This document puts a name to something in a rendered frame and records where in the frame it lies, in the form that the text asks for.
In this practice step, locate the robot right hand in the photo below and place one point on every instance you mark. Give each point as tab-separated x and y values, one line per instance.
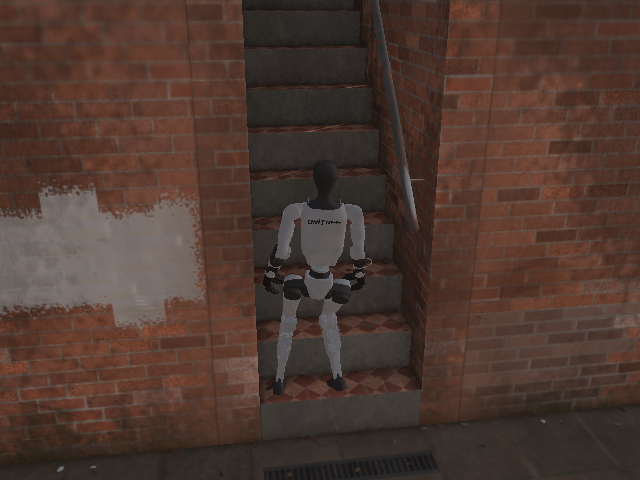
357	286

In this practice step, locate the robot left hand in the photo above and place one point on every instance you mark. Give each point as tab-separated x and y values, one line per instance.
279	279

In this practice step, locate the robot left forearm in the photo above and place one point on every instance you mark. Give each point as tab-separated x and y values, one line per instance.
274	264

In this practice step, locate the robot left upper arm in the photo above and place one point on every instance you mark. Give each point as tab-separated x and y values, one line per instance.
290	213

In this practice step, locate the robot foot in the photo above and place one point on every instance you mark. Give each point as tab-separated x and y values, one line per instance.
278	387
338	384

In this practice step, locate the robot right upper arm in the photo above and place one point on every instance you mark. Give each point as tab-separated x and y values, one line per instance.
355	215

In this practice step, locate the right robot foot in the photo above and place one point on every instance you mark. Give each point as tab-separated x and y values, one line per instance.
338	384

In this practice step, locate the left robot foot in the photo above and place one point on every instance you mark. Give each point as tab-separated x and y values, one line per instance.
278	387

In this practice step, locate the robot right forearm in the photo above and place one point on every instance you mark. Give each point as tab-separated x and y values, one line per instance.
359	266

